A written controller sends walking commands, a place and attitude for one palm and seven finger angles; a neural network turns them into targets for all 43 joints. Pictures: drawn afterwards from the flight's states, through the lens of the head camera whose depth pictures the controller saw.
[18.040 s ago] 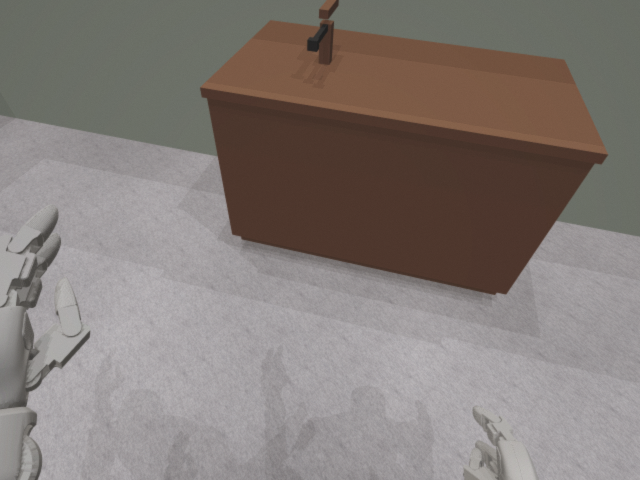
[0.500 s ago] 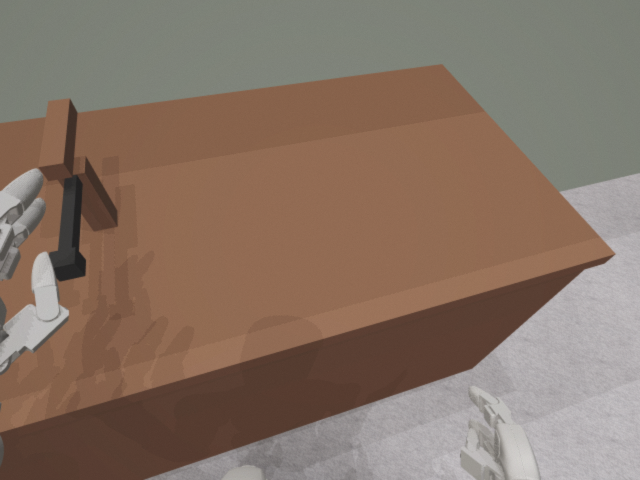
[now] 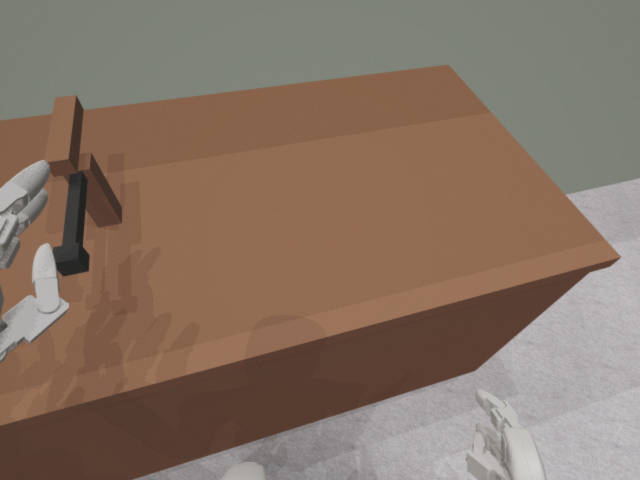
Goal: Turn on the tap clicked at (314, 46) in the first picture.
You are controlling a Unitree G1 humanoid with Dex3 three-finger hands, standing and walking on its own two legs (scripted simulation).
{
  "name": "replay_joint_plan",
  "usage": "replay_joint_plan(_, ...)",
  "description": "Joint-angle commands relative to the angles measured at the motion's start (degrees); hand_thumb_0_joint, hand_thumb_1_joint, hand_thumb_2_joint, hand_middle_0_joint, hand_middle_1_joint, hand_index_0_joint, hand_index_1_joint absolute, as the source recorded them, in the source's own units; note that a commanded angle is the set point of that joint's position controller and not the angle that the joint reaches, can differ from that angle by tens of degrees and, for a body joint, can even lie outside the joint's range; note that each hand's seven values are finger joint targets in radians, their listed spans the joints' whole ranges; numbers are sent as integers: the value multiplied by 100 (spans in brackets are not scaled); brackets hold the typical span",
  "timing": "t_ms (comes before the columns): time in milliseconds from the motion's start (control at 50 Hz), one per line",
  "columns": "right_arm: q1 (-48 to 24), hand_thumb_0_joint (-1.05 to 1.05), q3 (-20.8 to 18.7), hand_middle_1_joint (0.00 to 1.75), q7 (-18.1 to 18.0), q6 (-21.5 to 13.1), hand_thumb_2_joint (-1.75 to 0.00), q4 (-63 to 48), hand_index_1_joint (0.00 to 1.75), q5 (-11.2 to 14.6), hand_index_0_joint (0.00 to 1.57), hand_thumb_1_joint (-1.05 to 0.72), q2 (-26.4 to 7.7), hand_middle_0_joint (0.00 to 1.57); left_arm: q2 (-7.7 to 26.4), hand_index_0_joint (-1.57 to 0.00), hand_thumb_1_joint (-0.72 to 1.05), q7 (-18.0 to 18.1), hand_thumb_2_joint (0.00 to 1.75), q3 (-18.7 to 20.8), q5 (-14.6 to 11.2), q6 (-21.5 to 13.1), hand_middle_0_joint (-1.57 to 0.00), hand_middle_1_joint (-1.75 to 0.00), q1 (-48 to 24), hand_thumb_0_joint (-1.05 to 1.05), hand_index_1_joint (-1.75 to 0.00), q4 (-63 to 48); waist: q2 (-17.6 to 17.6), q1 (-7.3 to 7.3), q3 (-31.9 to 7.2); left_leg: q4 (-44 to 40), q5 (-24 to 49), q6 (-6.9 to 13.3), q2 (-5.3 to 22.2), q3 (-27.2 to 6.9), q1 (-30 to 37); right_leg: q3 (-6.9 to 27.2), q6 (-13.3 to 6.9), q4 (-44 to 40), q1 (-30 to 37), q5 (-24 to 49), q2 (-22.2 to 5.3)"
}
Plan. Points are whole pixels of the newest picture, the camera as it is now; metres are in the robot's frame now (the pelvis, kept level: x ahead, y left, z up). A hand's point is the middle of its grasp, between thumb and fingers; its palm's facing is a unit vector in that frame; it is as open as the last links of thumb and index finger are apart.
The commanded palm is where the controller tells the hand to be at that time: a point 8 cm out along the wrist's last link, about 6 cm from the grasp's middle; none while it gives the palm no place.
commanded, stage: come to a stop and stand still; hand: left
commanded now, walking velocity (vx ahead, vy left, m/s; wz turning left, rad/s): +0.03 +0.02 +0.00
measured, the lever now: (71, 259) +0.33 +0.33 +0.07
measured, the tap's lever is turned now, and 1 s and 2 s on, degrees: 0 0 0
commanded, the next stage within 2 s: look again from close up in 1.22 s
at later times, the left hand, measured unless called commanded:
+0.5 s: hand out of the picture +0.21 +0.32 +0.18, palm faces +0.43 -0.84 -0.33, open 7.5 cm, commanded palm +0.15 +0.34 +0.18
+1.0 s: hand out of the picture +0.22 +0.30 +0.17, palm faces +0.36 -0.86 -0.37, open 7.5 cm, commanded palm +0.16 +0.34 +0.18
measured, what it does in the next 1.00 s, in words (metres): shifts its weight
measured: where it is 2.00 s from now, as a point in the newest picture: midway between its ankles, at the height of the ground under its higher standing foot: outside the picture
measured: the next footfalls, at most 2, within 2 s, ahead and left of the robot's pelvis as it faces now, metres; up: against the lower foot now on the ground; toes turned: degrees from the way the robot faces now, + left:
none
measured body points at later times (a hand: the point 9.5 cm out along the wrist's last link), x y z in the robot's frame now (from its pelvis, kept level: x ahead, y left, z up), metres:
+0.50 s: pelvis -0.02 +0.06 +0.00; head +0.01 +0.09 +0.45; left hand +0.18 +0.36 +0.19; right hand +0.16 -0.15 -0.06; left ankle +0.05 +0.16 -0.73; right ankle -0.01 -0.10 -0.73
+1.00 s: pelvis +0.00 +0.06 +0.01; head +0.02 +0.09 +0.46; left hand +0.19 +0.35 +0.19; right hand +0.18 -0.17 -0.06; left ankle +0.05 +0.16 -0.73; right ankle -0.01 -0.10 -0.73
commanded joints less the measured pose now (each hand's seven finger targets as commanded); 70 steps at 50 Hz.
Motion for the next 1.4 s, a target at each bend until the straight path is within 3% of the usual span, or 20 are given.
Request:
replay_joint_plan(0,163,0,-394,30,-83,-790,-90,-624,30,-2,20,-90,-894,20,1075,-20,90,-189,90,1038,35,-567,-20,-30,-932,0,-30,1376,-434,206,-1427,-80,1136,235,-533,575,850,1394,2,-509,180,3519,-1061)
replay_joint_plan(20,119,0,-367,30,-27,-742,-90,-678,30,-4,20,-90,-911,20,886,-20,90,-231,90,620,-58,-656,-20,-30,-815,0,-30,330,1,198,-1610,-355,1221,393,-431,463,909,1056,233,-217,436,3269,-1006)
replay_joint_plan(40,-164,0,-276,30,79,-766,-90,-718,30,102,20,-90,-819,20,278,-20,90,-180,90,124,-155,-679,-20,-30,-559,0,-30,-60,704,111,-1719,-542,1875,534,-195,352,1510,761,335,109,172,2828,-825)
replay_joint_plan(60,-142,0,-313,30,135,-775,-90,-775,30,71,20,-90,-915,20,492,-20,90,-104,90,253,-120,-698,-20,-30,-536,0,-30,-524,741,161,-1707,-477,2189,649,63,203,1610,560,517,332,-107,2340,-701)
replay_joint_plan(100,-333,0,-245,30,204,-760,-90,-849,30,94,20,-90,-803,20,509,-20,90,34,90,280,-99,-673,-20,-30,-297,0,-30,-676,270,217,-1574,-357,1694,621,111,162,890,424,535,136,247,1598,-696)
replay_joint_plan(160,-402,0,-157,30,153,-714,-90,-776,30,91,20,-90,-689,20,770,-20,90,293,90,617,-92,-704,-20,-30,-281,0,-30,-799,-772,52,-1204,-29,13,366,-529,268,815,911,104,-912,-290,695,-968)
replay_joint_plan(200,-463,0,-113,30,40,-701,-90,-774,30,47,20,-90,-654,20,909,-20,90,366,90,815,-116,-798,-20,-30,-360,0,-30,-863,-671,-11,-877,-136,-313,358,-604,141,941,1167,-75,-1242,-807,-224,-1102)
replay_joint_plan(220,-480,0,-100,30,-6,-689,-90,-753,30,33,20,-90,-665,20,890,-20,90,386,90,810,-103,-853,-20,-30,-471,0,-30,-904,-339,-37,-735,-346,-339,368,-542,85,1082,1135,-87,-1265,-1016,-549,-1046)
replay_joint_plan(240,-598,0,-55,30,-58,-643,-90,-702,30,29,20,-90,-689,20,1068,-20,90,442,90,954,-74,-888,-20,-30,-606,0,-30,-1010,173,-28,-654,-714,-325,387,-397,-18,1178,925,-30,-1151,-1017,-531,-894)
replay_joint_plan(280,-544,0,-56,30,-86,-664,-90,-729,30,32,20,-90,-703,20,779,-20,90,429,90,724,-39,-945,-20,-30,-795,0,-30,-823,816,-14,-685,-1354,-817,513,-96,-349,721,566,128,-730,-440,-351,-580)
replay_joint_plan(340,-601,0,22,30,-64,-772,-90,-714,30,89,20,-90,-652,20,495,-20,90,428,90,430,59,-934,-20,-30,-1032,0,-30,-666,1025,18,-754,-1792,-1339,605,193,-571,337,245,202,-288,116,-12,-508)
replay_joint_plan(420,-362,0,-30,30,37,-843,-90,-640,30,52,20,-90,-728,20,235,-20,90,417,90,117,158,-858,-20,-30,-913,0,-30,-556,556,-3,-939,-1656,-1305,589,152,-526,299,251,213,-449,332,200,-559)
replay_joint_plan(460,-399,0,-2,30,71,-808,-90,-601,30,30,20,-90,-731,20,94,-20,90,415,90,-50,192,-803,-20,-30,-878,0,-30,-615,575,-34,-974,-1651,-1120,541,75,-476,416,214,223,-572,295,301,-521)
replay_joint_plan(500,-384,0,-13,30,83,-800,-90,-603,30,26,20,-90,-727,20,232,-20,90,432,90,86,207,-793,-20,-30,-893,0,-30,-681,449,-35,-1004,-1597,-964,500,50,-456,482,244,214,-657,304,364,-543)
replay_joint_plan(580,-471,0,29,30,51,-741,-90,-631,30,19,20,-90,-677,20,342,-20,90,450,90,213,212,-785,-20,-30,-1018,0,-30,-866,732,-47,-1019,-1707,-1018,466,52,-494,541,216,205,-682,333,350,-527)
replay_joint_plan(640,-547,0,60,30,10,-697,-90,-624,30,34,20,-90,-636,20,534,-20,90,495,90,459,201,-760,-20,-30,-880,0,-30,-892,629,-32,-1090,-1632,-773,447,18,-437,668,185,211,-774,369,488,-551)
replay_joint_plan(660,-485,0,70,30,17,-665,-90,-619,30,-3,20,-90,-653,20,305,-20,90,455,90,250,170,-761,-20,-30,-840,0,-30,-784,586,-49,-1071,-1636,-788,454,-18,-421,575,162,217,-804,402,491,-524)
replay_joint_plan(760,-484,0,34,30,13,-624,-90,-626,30,17,20,-90,-685,20,217,-20,90,455,90,155,157,-703,-20,-30,-593,0,-30,-751,497,-60,-1177,-1457,-182,426,-85,-295,833,179,217,-889,388,817,-572)
replay_joint_plan(840,-568,0,-6,30,-16,-567,-90,-650,30,79,20,-90,-688,20,379,-20,90,509,90,300,173,-646,-20,-30,-539,0,-30,-866,369,-64,-1244,-1242,346,412,-123,-189,1053,279,189,-926,378,1167,-672)
replay_joint_plan(1380,-607,0,-43,30,-102,-331,-90,-694,30,85,20,-90,-723,20,348,-20,90,498,90,204,89,-494,-20,-30,-419,0,-30,-820,281,-67,-1152,-1213,482,447,-149,-128,1099,364,164,-1048,327,1278,-718)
